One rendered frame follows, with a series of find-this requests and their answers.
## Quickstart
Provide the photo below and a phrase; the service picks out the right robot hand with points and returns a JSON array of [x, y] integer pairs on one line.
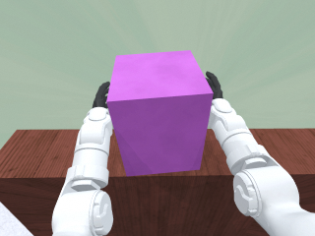
[[214, 85]]

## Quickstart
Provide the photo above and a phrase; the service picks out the pedestal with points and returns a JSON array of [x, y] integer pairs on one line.
[[34, 165]]

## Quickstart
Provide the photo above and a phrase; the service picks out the right robot upper arm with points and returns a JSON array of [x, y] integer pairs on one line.
[[268, 194]]

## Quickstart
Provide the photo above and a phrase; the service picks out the carton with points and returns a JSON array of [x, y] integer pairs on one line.
[[159, 104]]

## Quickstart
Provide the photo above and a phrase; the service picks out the robot left forearm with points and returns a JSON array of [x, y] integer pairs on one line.
[[89, 168]]

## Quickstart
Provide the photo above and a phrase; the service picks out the robot right forearm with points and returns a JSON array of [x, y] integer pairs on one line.
[[241, 149]]

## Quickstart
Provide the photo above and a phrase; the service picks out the left robot hand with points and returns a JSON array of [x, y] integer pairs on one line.
[[100, 98]]

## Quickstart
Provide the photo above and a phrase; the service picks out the left robot upper arm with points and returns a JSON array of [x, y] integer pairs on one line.
[[85, 213]]

